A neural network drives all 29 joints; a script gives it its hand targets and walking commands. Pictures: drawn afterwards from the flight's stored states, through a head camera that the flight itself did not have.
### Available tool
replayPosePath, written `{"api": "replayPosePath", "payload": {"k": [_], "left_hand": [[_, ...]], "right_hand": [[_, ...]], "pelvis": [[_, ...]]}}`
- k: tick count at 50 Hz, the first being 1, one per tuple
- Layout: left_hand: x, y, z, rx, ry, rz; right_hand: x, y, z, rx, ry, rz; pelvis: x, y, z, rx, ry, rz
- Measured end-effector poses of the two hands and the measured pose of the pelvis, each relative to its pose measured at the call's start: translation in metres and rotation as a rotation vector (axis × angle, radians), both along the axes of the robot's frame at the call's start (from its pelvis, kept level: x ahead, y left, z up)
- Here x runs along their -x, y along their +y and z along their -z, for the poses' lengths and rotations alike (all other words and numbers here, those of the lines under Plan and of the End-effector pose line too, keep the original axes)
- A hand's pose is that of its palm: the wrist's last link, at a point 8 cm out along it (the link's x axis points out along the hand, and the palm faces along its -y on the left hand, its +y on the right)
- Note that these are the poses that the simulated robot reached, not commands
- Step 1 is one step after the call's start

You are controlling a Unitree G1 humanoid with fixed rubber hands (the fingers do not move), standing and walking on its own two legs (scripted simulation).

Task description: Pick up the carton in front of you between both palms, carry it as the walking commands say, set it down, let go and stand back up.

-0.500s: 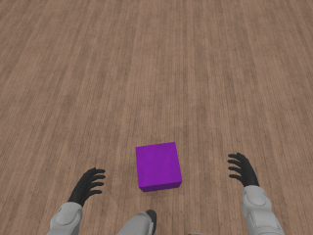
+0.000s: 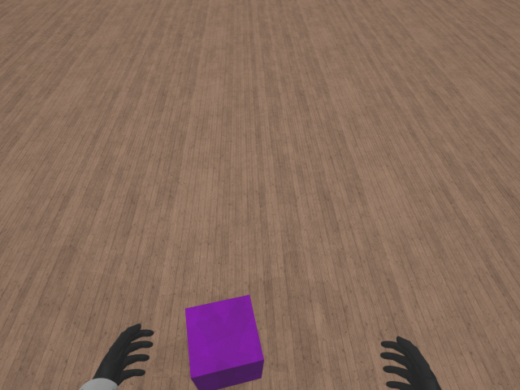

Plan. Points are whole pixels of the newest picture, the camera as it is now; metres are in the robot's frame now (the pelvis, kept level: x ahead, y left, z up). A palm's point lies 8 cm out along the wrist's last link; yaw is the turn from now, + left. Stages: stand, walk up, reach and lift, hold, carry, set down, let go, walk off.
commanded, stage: let go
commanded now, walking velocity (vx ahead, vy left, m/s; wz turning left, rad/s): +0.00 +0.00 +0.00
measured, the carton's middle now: (225, 344) +0.37 +0.12 -0.65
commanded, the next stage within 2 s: stand in 0.26 s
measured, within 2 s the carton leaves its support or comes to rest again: neither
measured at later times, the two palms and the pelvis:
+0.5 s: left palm out of the picture +0.10 +0.29 -0.11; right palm out of the picture +0.10 -0.23 -0.10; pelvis +0.02 +0.03 -0.01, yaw +2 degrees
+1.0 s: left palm out of the picture +0.03 +0.29 -0.15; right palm out of the picture +0.11 -0.21 -0.13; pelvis +0.04 +0.03 -0.02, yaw +5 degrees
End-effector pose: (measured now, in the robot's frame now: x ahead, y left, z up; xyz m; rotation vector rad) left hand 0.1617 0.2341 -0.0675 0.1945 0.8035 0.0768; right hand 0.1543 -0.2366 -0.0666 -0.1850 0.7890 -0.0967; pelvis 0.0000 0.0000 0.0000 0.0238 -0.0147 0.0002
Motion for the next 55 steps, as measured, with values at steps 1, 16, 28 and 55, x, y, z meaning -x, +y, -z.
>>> {"api": "replayPosePath", "payload": {"k": [1,16,28,55], "left_hand": [[0.000,0.001,0.000,-0.007,0.001,-0.005],[0.021,0.029,0.009,-0.058,-0.005,-0.037],[0.067,0.063,0.051,-0.090,0.165,-0.112],[0.158,0.051,0.084,-0.046,0.506,-0.235]], "right_hand": [[0.001,0.000,0.001,0.000,0.001,0.003],[0.011,0.017,0.009,0.067,0.038,-0.024],[0.049,0.009,0.044,0.107,0.254,0.010],[0.062,0.024,0.071,0.102,0.436,0.002]], "pelvis": [[0.000,0.000,0.001,0.000,-0.004,-0.002],[0.005,0.017,0.004,0.011,-0.001,-0.023],[-0.027,0.029,0.012,0.012,0.082,-0.050],[-0.040,0.034,0.017,0.026,0.050,-0.095]]}}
